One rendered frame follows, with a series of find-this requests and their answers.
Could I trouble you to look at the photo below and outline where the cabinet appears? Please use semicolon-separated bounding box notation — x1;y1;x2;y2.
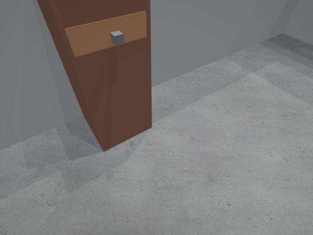
37;0;152;152

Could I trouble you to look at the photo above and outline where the handle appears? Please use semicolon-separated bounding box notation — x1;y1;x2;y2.
111;31;124;46

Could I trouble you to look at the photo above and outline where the drawer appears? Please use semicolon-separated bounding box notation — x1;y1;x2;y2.
65;11;147;57

